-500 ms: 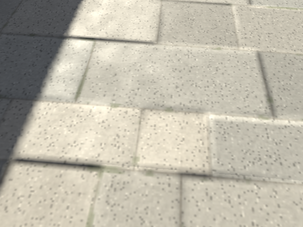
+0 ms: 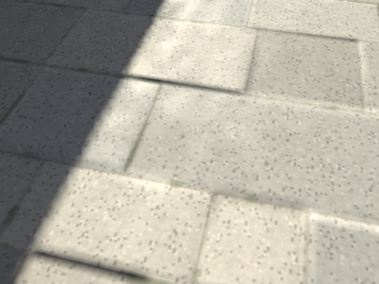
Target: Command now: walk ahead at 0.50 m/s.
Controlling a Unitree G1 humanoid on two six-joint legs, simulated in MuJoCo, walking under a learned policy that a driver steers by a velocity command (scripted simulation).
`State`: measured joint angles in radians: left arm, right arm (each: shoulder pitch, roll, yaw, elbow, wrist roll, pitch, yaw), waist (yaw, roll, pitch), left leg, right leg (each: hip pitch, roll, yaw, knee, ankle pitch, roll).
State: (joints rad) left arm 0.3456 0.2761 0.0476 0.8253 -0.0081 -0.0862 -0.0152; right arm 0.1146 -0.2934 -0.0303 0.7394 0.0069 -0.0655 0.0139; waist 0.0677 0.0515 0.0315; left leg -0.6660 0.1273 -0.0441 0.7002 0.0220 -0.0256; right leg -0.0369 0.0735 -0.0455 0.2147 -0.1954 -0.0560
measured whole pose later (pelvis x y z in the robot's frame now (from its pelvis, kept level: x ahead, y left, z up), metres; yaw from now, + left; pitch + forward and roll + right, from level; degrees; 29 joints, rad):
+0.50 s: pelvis +0.28 +0.07 +0.00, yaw -7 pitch +0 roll +2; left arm 0.20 0.29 0.06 0.80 -0.02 -0.04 -0.01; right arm 0.31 -0.26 -0.05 0.86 -0.02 -0.10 0.01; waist -0.05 -0.05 0.03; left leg -0.03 -0.06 0.17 0.22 -0.20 0.06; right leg -0.68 -0.10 0.10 0.86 -0.01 0.00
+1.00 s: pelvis +0.55 -0.03 +0.00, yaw -24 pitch +1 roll +0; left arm 0.31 0.27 0.07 0.73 -0.01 -0.05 0.00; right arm 0.08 -0.31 -0.05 0.72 -0.01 -0.10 0.00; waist 0.05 0.03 0.05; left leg -0.64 0.11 -0.09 0.84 -0.16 -0.07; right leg -0.17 0.12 0.09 0.34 -0.18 -0.10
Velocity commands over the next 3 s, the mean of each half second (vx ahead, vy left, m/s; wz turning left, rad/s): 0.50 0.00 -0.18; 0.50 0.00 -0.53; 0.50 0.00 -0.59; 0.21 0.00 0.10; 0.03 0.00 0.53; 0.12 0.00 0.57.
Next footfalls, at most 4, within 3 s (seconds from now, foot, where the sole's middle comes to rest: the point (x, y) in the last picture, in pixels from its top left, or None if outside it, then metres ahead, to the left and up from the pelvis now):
0.16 left None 0.28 0.15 -0.78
0.74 right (241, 265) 0.55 -0.10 -0.78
1.20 left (218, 184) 0.89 -0.01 -0.78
1.68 right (310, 184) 0.91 -0.39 -0.78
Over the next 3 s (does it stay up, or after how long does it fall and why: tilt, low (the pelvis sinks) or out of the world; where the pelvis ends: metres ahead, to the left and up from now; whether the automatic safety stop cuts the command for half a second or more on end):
stays up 0.97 -0.23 -0.01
